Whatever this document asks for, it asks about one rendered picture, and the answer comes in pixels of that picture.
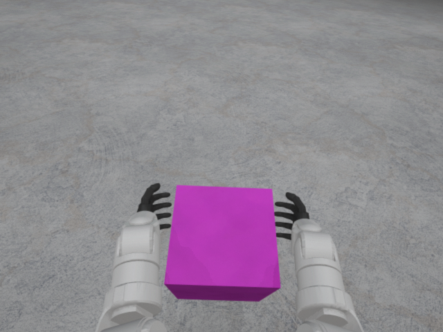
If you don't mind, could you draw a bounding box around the carton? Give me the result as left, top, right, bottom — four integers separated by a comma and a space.
164, 185, 281, 302

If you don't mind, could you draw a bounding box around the robot right forearm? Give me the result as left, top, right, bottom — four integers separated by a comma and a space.
291, 219, 364, 332

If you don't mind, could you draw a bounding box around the right robot hand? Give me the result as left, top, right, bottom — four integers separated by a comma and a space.
274, 192, 309, 240

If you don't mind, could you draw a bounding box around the robot left forearm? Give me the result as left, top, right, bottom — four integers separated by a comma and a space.
95, 211, 162, 332

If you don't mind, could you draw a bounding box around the left robot hand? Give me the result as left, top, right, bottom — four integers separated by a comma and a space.
137, 183, 172, 230

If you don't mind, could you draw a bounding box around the robot left upper arm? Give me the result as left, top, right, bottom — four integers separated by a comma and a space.
101, 317, 167, 332

